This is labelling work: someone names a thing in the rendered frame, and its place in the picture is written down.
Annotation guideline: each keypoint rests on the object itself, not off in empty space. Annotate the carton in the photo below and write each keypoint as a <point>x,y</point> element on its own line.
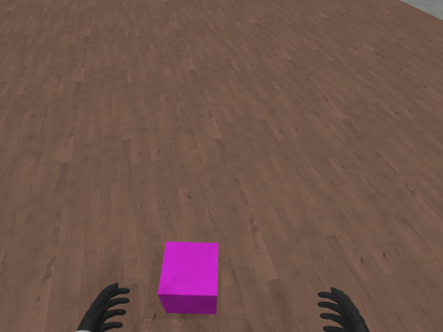
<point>188,282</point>

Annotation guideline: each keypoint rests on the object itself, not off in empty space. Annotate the robot left hand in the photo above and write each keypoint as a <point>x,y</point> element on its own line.
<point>98,313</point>

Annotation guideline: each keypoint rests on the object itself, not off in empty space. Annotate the robot right hand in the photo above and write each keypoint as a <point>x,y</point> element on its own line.
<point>349,318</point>

